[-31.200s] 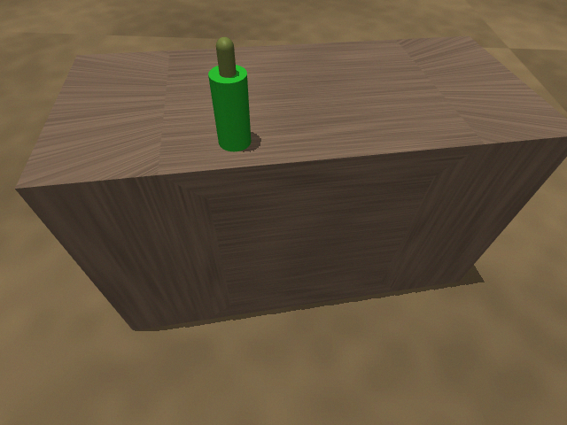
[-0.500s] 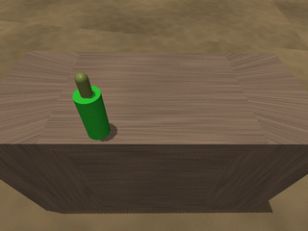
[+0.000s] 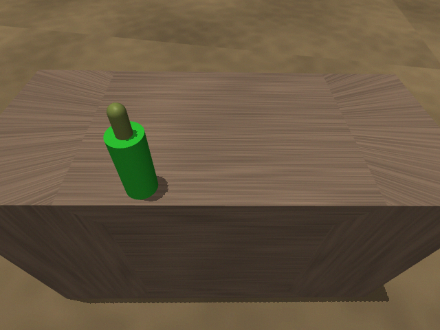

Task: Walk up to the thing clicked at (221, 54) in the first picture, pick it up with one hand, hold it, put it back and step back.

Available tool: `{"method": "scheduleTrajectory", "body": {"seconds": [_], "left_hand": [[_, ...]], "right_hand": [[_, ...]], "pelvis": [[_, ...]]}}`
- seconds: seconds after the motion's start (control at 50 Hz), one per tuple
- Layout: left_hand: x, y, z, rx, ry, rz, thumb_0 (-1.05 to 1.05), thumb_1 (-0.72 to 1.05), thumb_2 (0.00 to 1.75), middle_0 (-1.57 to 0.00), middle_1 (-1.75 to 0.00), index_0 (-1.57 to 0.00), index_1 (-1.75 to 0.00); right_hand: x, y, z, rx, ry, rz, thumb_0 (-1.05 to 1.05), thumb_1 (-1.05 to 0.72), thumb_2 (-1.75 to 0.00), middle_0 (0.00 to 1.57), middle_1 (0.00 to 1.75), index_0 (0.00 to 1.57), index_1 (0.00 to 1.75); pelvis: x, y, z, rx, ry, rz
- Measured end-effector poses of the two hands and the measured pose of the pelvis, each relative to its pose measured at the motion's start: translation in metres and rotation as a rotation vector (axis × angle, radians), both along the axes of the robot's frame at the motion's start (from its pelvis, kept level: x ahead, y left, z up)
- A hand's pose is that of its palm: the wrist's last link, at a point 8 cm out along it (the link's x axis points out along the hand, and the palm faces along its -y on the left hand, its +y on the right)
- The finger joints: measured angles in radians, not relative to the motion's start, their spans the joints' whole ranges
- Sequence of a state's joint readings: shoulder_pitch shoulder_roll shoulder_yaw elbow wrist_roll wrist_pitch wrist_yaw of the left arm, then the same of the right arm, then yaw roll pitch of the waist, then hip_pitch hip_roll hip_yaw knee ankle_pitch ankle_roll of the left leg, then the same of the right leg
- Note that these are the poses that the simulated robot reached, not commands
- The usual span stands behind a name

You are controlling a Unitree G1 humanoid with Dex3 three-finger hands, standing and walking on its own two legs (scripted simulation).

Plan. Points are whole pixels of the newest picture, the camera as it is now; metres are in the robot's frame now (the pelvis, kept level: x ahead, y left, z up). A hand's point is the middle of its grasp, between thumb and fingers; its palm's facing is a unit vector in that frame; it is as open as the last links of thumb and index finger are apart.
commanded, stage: stand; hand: left
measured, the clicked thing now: (130, 152) +0.42 +0.18 +0.08
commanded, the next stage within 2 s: none
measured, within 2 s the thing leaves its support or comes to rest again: neither
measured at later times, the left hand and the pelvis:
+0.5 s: hand out of the picture +0.08 +0.26 -0.16, palm faces -0.04 -0.94 -0.34, open 7.4 cm; pelvis +0.01 +0.00 +0.00, yaw +0 degrees
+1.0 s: hand out of the picture +0.08 +0.26 -0.16, palm faces -0.04 -0.94 -0.34, open 7.4 cm; pelvis +0.01 +0.01 +0.00, yaw -1 degrees
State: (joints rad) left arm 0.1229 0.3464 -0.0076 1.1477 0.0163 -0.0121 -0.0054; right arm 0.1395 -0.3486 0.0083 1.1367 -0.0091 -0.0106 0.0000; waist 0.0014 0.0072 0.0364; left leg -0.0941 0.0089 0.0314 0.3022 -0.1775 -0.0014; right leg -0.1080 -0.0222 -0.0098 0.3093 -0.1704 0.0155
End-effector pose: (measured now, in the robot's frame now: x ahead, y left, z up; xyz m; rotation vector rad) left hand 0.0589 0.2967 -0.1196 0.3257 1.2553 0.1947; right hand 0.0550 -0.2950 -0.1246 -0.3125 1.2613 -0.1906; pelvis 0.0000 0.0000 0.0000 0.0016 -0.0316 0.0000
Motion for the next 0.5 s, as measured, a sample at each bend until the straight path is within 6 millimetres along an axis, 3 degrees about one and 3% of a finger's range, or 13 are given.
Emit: {"method": "scheduleTrajectory", "body": {"seconds": [0.08,0.18,0.5], "left_hand": [[0.003,0.000,-0.001,-0.002,-0.005,0.000,0.00,0.72,0.86,-0.20,-0.29,-0.20,-0.29],[0.006,0.000,-0.001,-0.005,-0.008,-0.002,0.01,0.84,0.88,-0.21,-0.29,-0.20,-0.29],[0.013,0.003,-0.001,-0.005,-0.010,-0.008,0.01,0.91,0.90,-0.21,-0.30,-0.20,-0.30]], "right_hand": [[0.004,0.000,0.001,-0.002,-0.009,0.002,0.01,-0.90,-0.89,0.20,0.30,0.20,0.30],[0.009,0.000,0.003,-0.006,-0.016,0.003,0.00,-0.90,-0.89,0.20,0.30,0.20,0.30],[0.015,0.004,0.003,-0.007,-0.026,0.000,0.00,-0.90,-0.89,0.20,0.30,0.20,0.30]], "pelvis": [[0.001,0.000,0.000,0.000,0.001,0.000],[0.003,0.001,0.000,-0.002,0.003,-0.001],[0.007,0.004,0.000,-0.002,0.002,-0.006]]}}
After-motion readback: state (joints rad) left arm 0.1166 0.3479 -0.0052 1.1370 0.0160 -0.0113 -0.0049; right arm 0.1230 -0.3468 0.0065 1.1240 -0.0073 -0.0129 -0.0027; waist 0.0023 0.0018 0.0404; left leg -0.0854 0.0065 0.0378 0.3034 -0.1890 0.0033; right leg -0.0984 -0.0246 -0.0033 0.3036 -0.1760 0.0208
